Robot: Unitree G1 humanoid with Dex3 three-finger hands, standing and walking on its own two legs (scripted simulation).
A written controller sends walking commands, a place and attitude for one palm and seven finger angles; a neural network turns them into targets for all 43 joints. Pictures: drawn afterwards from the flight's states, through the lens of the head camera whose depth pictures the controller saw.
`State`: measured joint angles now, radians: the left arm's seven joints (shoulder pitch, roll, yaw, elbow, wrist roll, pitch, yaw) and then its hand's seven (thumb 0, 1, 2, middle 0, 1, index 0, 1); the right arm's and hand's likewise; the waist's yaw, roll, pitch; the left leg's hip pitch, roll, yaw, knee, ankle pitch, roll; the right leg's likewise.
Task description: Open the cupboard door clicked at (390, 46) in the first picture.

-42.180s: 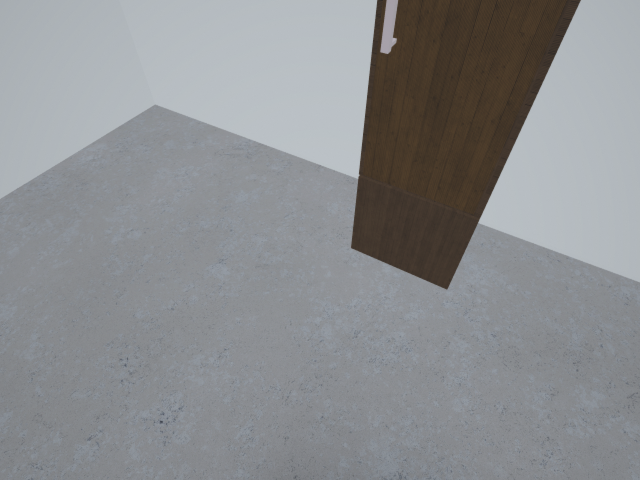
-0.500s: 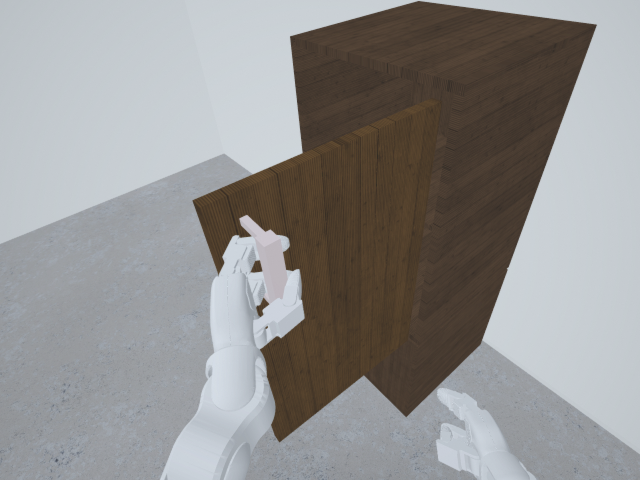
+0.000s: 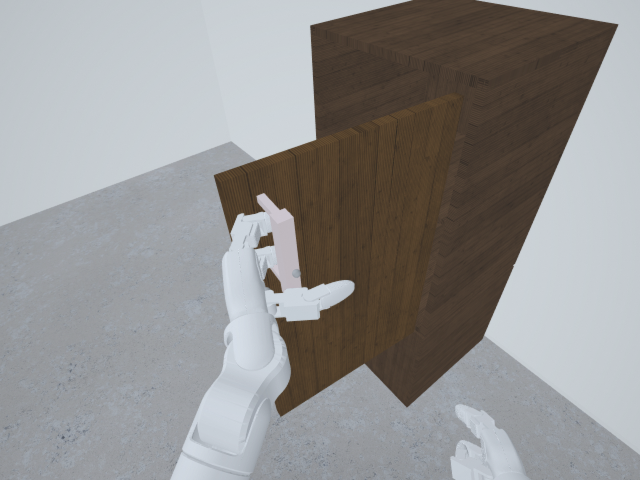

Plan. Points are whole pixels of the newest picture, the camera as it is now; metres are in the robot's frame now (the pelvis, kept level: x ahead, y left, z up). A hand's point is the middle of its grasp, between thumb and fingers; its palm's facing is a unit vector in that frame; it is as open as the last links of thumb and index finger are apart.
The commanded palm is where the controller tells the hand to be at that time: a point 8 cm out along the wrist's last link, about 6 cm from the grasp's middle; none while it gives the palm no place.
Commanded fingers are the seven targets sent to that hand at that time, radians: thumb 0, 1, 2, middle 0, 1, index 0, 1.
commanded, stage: open thumb and fingers to let go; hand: left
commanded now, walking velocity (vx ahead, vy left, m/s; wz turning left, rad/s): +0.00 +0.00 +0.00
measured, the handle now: (279, 247) +0.35 +0.08 +0.15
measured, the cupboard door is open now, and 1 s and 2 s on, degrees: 85 86 86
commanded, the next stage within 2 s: slide the hand sideways off the handle in 0.34 s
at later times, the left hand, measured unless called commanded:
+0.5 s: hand (296, 273) +0.31 +0.05 +0.15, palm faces +0.18 -0.98 -0.03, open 15.6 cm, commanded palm +0.25 +0.09 +0.15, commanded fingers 0.00 -0.50 0.30 -0.15 -0.30 -0.15 -0.30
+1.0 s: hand (276, 320) +0.24 +0.07 +0.15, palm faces -0.11 -0.99 -0.02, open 16.3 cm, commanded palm +0.21 +0.12 +0.15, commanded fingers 0.00 -0.50 0.30 -0.15 -0.30 -0.15 -0.30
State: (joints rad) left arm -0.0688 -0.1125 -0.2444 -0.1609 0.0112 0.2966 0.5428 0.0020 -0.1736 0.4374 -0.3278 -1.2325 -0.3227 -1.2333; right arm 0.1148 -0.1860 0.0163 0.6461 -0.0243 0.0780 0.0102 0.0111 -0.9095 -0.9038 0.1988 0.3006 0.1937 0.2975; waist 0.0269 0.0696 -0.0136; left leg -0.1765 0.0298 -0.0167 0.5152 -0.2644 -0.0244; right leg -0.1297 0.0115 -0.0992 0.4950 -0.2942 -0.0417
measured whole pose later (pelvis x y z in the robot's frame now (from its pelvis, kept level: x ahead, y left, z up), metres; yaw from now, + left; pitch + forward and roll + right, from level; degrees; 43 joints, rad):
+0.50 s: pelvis -0.01 +0.03 +0.00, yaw -1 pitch -4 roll +0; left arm -0.15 -0.11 -0.30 -0.12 0.05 0.33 0.51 -0.01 -0.50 0.30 -0.28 -0.50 -0.24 -0.50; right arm 0.09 -0.15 0.04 0.65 -0.02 0.13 0.06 0.01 -0.91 -0.90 0.20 0.30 0.20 0.30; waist 0.03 0.04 -0.01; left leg -0.23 0.00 0.01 0.57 -0.28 0.01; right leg -0.18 -0.02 -0.07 0.55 -0.30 -0.01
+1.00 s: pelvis +0.00 +0.01 +0.00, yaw -2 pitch -5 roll +0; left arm 0.16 0.07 -0.21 -0.38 -0.09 0.25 0.09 -0.02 -0.50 0.30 -0.15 -0.30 -0.15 -0.30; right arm 0.14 -0.20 0.06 0.50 0.01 0.12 -0.01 0.01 -0.91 -0.90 0.20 0.30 0.20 0.30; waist 0.02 0.06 -0.02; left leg -0.17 0.03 0.01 0.52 -0.27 -0.01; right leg -0.13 0.01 -0.07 0.50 -0.29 -0.03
